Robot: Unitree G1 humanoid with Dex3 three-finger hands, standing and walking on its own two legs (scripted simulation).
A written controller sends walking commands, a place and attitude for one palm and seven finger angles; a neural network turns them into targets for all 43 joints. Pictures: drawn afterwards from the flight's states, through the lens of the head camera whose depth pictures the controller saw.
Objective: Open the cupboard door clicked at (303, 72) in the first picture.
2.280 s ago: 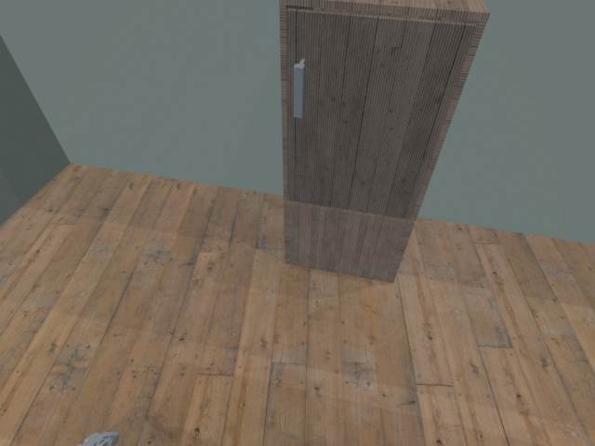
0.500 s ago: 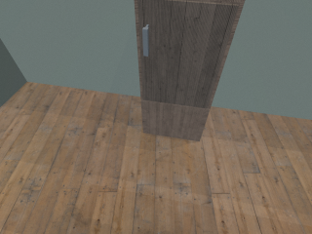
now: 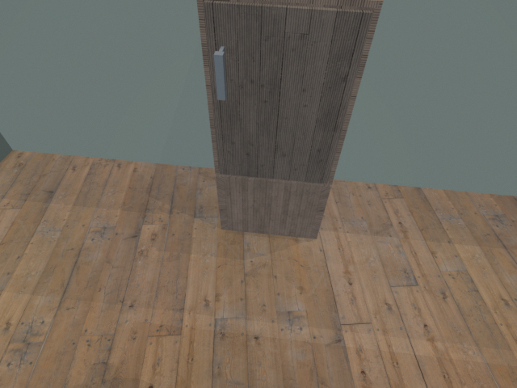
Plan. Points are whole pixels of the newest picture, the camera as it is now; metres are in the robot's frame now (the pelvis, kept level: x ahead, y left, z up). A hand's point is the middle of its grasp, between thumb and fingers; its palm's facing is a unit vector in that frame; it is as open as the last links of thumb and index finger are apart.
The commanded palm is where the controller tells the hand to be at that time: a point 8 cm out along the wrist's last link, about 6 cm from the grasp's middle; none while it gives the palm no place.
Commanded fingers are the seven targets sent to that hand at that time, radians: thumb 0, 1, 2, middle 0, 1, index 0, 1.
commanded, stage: take the last steps up to it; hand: left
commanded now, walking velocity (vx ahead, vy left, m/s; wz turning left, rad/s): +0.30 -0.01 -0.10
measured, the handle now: (222, 73) +0.89 +0.15 +0.06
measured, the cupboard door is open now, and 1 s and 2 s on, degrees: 0 0 0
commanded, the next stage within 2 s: come to a stop and stand still in 0.66 s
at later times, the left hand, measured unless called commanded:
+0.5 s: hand (210, 312) +0.31 +0.12 -0.18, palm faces -0.08 -0.98 -0.16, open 7.4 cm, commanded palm none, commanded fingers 0.00 0.90 0.90 -0.20 -0.30 -0.20 -0.30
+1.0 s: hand (191, 301) +0.33 +0.16 -0.18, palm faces +0.00 -0.99 -0.15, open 7.4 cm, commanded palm none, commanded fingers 0.00 0.90 0.90 -0.20 -0.30 -0.20 -0.30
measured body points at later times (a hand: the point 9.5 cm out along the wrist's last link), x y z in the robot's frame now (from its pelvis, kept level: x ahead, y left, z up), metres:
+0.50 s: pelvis +0.19 -0.04 -0.01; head +0.22 -0.04 +0.43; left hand +0.31 +0.17 -0.16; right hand +0.05 -0.23 -0.16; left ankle +0.03 +0.09 -0.65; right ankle +0.24 -0.14 -0.73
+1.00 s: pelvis +0.33 -0.01 +0.01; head +0.37 +0.03 +0.46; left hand +0.33 +0.21 -0.17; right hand +0.41 -0.24 -0.13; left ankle +0.38 +0.07 -0.73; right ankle +0.27 -0.15 -0.67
